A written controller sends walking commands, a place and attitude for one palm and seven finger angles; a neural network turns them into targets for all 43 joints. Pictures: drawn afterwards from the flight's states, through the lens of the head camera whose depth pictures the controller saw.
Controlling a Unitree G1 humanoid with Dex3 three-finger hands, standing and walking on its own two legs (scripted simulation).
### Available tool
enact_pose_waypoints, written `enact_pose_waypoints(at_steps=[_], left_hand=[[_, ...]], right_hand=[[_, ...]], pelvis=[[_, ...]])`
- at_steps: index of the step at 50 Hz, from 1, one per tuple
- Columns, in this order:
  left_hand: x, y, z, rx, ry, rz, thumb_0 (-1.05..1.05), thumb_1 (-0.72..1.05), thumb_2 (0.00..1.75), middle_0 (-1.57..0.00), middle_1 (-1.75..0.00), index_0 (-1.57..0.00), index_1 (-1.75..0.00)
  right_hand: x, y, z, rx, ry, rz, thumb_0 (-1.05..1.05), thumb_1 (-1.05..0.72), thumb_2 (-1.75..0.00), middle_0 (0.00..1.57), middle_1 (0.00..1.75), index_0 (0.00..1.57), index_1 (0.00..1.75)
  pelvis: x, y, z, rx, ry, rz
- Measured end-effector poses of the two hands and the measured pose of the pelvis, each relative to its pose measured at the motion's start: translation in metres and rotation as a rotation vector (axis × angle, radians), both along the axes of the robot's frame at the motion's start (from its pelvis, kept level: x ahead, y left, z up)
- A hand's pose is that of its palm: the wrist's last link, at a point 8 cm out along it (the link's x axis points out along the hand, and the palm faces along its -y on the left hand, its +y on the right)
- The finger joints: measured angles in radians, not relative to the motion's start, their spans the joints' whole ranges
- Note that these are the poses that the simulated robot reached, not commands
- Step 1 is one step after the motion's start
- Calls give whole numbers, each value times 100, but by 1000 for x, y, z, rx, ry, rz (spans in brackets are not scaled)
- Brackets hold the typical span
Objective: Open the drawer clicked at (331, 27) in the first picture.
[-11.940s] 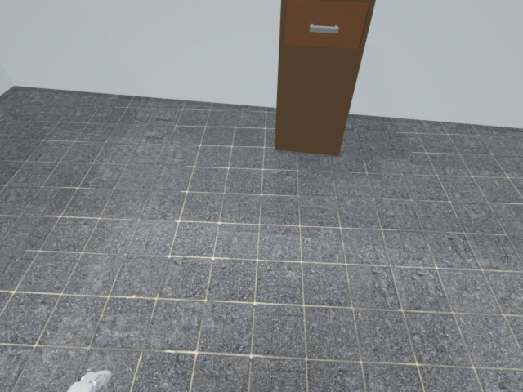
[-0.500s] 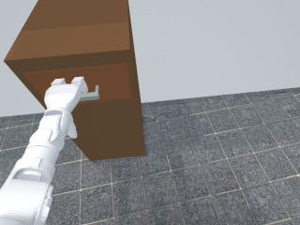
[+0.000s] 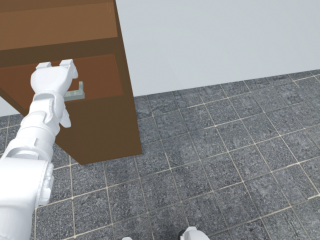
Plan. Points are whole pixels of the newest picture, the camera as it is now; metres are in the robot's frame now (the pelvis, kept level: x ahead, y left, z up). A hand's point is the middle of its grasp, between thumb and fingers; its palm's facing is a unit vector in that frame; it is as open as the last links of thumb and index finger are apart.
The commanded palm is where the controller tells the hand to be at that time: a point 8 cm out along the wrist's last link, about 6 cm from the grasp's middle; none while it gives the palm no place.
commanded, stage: move the hooked fingers above the handle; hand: left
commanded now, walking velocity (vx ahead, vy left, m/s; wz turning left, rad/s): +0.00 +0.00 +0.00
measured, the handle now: (63, 91) +0.55 +0.26 -0.02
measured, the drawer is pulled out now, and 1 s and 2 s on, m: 0.00 0.00 0.00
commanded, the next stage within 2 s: none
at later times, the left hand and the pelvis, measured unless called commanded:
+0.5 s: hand (58, 94) +0.49 +0.24 +0.04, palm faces -0.06 -0.02 -1.00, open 13.9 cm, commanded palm +0.48 +0.24 +0.10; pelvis +0.00 +0.01 +0.00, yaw +0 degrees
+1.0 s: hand (60, 93) +0.49 +0.24 +0.04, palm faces -0.04 -0.01 -1.00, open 13.9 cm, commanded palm +0.48 +0.24 +0.10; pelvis +0.00 +0.00 +0.00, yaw +1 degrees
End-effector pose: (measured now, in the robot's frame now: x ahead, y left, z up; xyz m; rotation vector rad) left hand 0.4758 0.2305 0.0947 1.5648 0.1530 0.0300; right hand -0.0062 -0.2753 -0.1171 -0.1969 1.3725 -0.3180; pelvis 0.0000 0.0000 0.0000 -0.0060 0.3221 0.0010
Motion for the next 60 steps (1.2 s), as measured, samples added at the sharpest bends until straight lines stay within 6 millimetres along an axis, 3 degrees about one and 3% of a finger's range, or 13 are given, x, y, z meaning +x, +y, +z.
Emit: enact_pose_waypoints(at_steps=[6,11,18,27,35,43,52,60], left_hand=[[12,0,-4,-12,-8,-15,0,-49,30,-32,-120,-32,-120],[9,5,-6,-19,-16,-9,0,-49,30,-33,-121,-32,-120],[2,17,-6,6,-9,13,0,-49,30,-32,-121,-32,-120],[3,9,1,-20,-21,-21,0,-49,30,-32,-120,-32,-120],[-2,14,0,-19,-25,5,0,-49,30,-32,-120,-32,-120],[-14,15,-3,4,-8,-12,0,-49,30,-32,-120,-32,-120],[4,2,5,-2,-48,-14,0,-49,30,-32,-120,-32,-120],[9,5,4,-2,-1,23,0,-49,30,-32,-120,-32,-122]], right_hand=[[-18,1,1,-9,52,-21,1,-91,-90,20,30,20,30],[-22,5,0,2,76,-29,1,-91,-90,20,30,20,30],[-10,9,-2,13,51,-15,1,-91,-90,20,30,20,30],[15,9,0,4,-11,20,1,-91,-90,20,30,20,30],[20,9,-2,13,-29,22,1,-91,-90,20,30,20,30],[17,9,-4,23,-9,31,1,-91,-90,20,30,20,30],[8,2,-1,-4,-4,22,1,-91,-90,20,30,20,30],[-9,1,-2,-1,28,-13,1,-91,-90,20,30,20,30]], pelvis=[[1,2,-3,-4,26,-6],[4,4,-3,-6,30,-12],[4,6,-2,-10,23,-3],[5,7,-1,-13,12,9],[6,7,-1,-10,9,-3],[4,4,0,-9,-6,12],[-1,1,-2,-9,10,14],[1,1,-2,-4,17,-9]])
